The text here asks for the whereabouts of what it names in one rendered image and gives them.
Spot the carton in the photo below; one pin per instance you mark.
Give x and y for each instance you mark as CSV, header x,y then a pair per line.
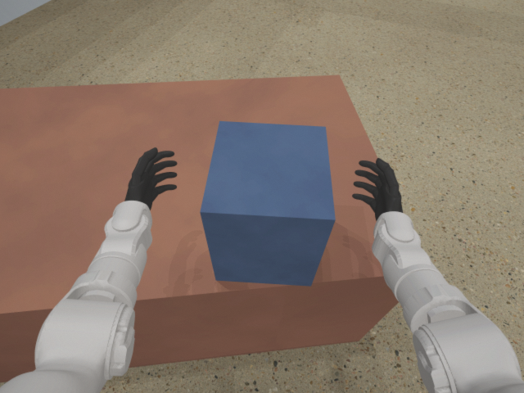
x,y
268,209

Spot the robot left upper arm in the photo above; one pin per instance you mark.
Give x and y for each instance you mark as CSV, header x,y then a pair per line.
x,y
86,343

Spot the pedestal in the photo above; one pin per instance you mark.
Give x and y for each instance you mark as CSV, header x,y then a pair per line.
x,y
67,154

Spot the left robot hand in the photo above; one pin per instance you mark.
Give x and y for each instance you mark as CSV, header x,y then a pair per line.
x,y
142,185

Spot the right robot forearm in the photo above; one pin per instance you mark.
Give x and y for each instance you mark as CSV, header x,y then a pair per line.
x,y
417,284

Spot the left robot forearm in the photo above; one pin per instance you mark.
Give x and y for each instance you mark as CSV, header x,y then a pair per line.
x,y
117,268

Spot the robot right upper arm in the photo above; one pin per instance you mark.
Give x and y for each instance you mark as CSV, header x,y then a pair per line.
x,y
465,354

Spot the right robot hand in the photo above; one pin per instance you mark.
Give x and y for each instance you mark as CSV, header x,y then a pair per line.
x,y
386,193

